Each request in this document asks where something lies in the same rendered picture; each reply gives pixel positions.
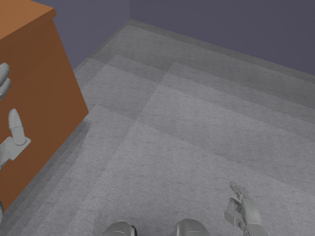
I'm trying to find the left robot hand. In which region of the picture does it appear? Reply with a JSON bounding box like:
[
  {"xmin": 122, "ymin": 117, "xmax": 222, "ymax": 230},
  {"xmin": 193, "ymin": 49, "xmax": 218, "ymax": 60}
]
[{"xmin": 0, "ymin": 63, "xmax": 31, "ymax": 170}]

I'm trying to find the right robot forearm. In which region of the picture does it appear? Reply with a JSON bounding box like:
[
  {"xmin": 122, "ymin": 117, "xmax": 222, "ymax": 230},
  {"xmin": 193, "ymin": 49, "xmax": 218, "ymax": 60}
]
[{"xmin": 243, "ymin": 223, "xmax": 270, "ymax": 236}]

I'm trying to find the left robot thigh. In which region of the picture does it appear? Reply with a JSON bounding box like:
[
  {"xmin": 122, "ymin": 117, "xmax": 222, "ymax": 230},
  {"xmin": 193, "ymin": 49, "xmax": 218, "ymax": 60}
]
[{"xmin": 101, "ymin": 221, "xmax": 135, "ymax": 236}]

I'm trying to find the counter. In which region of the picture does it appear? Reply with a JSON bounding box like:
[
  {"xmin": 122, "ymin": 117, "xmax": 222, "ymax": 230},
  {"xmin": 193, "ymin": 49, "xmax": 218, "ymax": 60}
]
[{"xmin": 0, "ymin": 0, "xmax": 89, "ymax": 212}]

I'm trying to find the right robot hand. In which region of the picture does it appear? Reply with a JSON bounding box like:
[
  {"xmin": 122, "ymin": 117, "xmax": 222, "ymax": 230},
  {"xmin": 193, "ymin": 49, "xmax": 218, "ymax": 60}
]
[{"xmin": 224, "ymin": 181, "xmax": 263, "ymax": 231}]

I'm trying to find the robot thigh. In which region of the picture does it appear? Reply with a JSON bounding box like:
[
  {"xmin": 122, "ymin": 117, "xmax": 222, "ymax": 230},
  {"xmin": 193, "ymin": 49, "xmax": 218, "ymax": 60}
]
[
  {"xmin": 101, "ymin": 221, "xmax": 135, "ymax": 236},
  {"xmin": 175, "ymin": 218, "xmax": 211, "ymax": 236}
]

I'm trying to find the right robot thigh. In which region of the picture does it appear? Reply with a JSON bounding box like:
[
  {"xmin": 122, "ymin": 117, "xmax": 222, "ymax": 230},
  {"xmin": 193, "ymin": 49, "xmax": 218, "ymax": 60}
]
[{"xmin": 175, "ymin": 218, "xmax": 211, "ymax": 236}]

